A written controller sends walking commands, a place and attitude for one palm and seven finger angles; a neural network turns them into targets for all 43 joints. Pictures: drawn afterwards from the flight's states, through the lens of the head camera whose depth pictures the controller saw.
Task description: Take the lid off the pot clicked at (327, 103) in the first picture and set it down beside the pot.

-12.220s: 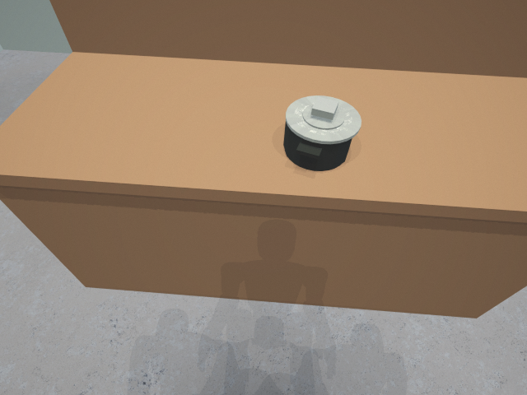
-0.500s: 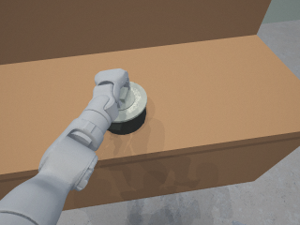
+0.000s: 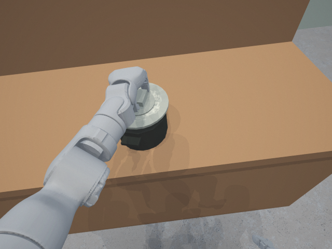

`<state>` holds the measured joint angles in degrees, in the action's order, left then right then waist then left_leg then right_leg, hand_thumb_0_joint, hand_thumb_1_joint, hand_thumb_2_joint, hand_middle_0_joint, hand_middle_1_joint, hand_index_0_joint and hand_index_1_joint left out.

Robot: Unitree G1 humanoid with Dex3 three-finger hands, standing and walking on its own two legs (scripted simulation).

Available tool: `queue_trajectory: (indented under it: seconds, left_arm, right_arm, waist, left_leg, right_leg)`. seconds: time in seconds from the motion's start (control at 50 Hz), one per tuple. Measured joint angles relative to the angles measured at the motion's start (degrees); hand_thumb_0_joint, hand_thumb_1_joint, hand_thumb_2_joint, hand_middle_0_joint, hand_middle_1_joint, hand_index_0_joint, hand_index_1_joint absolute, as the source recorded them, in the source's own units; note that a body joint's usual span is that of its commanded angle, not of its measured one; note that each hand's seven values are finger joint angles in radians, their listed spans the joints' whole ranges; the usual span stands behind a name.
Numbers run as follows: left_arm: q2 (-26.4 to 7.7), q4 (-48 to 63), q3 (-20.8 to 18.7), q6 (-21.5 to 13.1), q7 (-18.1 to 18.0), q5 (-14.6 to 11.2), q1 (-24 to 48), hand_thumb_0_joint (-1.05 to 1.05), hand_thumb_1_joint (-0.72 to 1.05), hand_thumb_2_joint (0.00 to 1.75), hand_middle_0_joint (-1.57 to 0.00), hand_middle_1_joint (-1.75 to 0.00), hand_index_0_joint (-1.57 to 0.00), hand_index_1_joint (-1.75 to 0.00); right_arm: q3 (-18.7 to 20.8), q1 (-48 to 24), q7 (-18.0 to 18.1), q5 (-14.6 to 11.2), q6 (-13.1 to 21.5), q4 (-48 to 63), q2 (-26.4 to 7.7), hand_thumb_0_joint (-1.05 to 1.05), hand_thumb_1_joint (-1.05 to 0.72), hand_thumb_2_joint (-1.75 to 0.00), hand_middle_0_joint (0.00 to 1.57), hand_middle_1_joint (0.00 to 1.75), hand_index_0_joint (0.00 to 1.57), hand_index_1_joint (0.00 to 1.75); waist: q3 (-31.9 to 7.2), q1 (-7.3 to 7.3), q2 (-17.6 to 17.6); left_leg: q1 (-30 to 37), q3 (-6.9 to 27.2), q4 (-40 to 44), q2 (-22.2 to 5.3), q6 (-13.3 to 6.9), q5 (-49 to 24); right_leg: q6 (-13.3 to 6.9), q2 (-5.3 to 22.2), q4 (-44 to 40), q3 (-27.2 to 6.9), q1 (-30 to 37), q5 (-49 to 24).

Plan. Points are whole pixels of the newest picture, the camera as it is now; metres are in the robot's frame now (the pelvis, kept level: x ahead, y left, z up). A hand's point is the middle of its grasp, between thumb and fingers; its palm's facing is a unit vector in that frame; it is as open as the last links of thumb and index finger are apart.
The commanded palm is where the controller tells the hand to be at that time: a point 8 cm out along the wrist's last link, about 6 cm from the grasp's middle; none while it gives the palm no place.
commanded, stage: lift the lid straight up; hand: left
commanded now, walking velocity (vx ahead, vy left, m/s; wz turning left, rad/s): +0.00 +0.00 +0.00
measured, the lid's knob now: (136, 97) +0.50 +0.07 +0.09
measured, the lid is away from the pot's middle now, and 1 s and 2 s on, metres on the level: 0.01 0.02 0.05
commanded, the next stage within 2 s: move the lid sideways beside the pot in 1.36 s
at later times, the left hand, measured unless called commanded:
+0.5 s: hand (133, 85) +0.47 +0.06 +0.16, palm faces -0.25 -0.08 -0.96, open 8.6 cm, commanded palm +0.46 +0.07 +0.23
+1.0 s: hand (131, 70) +0.47 +0.06 +0.19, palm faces -0.22 -0.06 -0.97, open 8.6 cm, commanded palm +0.47 +0.07 +0.27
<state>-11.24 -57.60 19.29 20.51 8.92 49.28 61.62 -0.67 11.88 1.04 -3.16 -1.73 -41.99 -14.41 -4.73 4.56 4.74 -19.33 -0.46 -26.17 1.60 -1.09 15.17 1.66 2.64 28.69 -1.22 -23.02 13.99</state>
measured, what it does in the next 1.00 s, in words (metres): stands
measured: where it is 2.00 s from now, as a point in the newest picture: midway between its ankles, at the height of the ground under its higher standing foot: outside the picture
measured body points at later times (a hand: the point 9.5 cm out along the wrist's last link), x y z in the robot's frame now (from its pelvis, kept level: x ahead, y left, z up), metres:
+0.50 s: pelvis -0.01 +0.00 +0.00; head +0.02 -0.04 +0.45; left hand +0.48 +0.06 +0.21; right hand +0.09 -0.25 -0.14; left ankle -0.03 +0.11 -0.74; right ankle +0.00 -0.14 -0.74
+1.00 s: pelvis -0.01 +0.00 +0.00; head +0.02 -0.04 +0.45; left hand +0.48 +0.06 +0.25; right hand +0.10 -0.25 -0.13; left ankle -0.03 +0.11 -0.74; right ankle +0.00 -0.14 -0.74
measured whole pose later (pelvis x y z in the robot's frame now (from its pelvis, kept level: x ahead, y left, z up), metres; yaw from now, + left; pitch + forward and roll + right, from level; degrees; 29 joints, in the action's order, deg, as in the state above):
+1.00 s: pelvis -0.01 +0.00 +0.00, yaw +0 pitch +7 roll +1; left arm -12.8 -59.3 19.6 22.9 16.0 49.8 73.6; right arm -1.6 12.0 1.7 -3.2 1.7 -41.9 -15.3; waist -3.9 4.5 4.4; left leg -17.6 -0.2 -24.1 2.2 -1.1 13.4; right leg 1.7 3.2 27.9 -1.0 -21.7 13.0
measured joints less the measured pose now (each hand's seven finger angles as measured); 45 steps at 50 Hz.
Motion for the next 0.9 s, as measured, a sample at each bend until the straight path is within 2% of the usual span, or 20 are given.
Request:
queue_trajectory:
  seconds: [0.24, 0.38, 0.62, 0.7, 0.9]
  left_arm:
    - [-0.5, 0.3, 0.6, -0.1, 1.3, -0.2, 2.7, 0.0, 0.09, 0.96, -0.7, -0.92, -0.59, -0.87]
    - [-0.2, -2.0, 0.7, 1.6, 2.0, -0.3, 5.2, -0.01, 0.09, 0.96, -0.7, -0.92, -0.59, -0.87]
    - [-1.6, -2.3, -2.1, 1.7, 4.0, 0.2, 7.4, -0.01, 0.1, 0.96, -0.71, -0.93, -0.59, -0.87]
    - [-2.4, -1.3, -1.1, 1.6, 5.0, 0.8, 7.7, -0.01, 0.1, 0.96, -0.71, -0.92, -0.59, -0.87]
    - [-2.0, -1.0, 0.7, 1.8, 7.0, 0.4, 10.3, -0.01, 0.1, 0.97, -0.71, -0.93, -0.59, -0.87]
  right_arm:
    - [-0.1, 0.4, 0.3, -0.1, 1.2, 0.1, -0.4, 0.01, -0.91, -0.9, 0.2, 0.3, 0.2, 0.3]
    - [-0.5, 0.5, 0.3, -0.2, 1.3, -0.5, -0.4, 0.01, -0.91, -0.9, 0.2, 0.3, 0.2, 0.3]
    - [-0.9, 1.0, 0.9, 0.0, 2.2, -0.2, -0.7, 0.01, -0.9, -0.9, 0.2, 0.3, 0.2, 0.3]
    - [-0.5, 1.3, 0.8, -0.1, 2.6, 0.1, -0.9, 0.01, -0.9, -0.9, 0.2, 0.3, 0.2, 0.3]
    - [-0.7, 0.6, 0.9, -0.1, 3.3, 0.1, -1.1, 0.01, -0.91, -0.9, 0.2, 0.3, 0.2, 0.3]
  waist:
    - [0.4, -0.06, -0.2]
    - [0.5, 0.2, -0.3]
    - [0.7, 0.59, 0.1]
    - [0.8, 0.39, 0.1]
    - [1.0, 0.0, -0.3]
  left_leg:
    - [0.5, 0.2, 0.5, 0.4, 0.0, -0.7]
    - [0.7, 0.0, 0.7, 0.4, 0.0, -1.0]
    - [1.4, -0.4, 1.8, 0.3, 0.0, -1.6]
    - [1.6, -0.2, 1.9, 0.2, 0.1, -1.7]
    - [1.7, 0.3, 1.9, 0.5, 0.0, -1.8]
  right_leg:
    - [0.0, 0.4, 0.0, 0.1, 0.4, -0.4]
    - [0.0, 0.4, 0.1, 0.0, 0.4, -0.5]
    - [-0.1, 0.2, -0.5, -0.4, 0.7, -1.0]
    - [-0.1, 0.2, -0.6, -0.3, 1.0, -1.1]
    - [-0.1, 0.5, -0.7, 0.3, 1.3, -1.0]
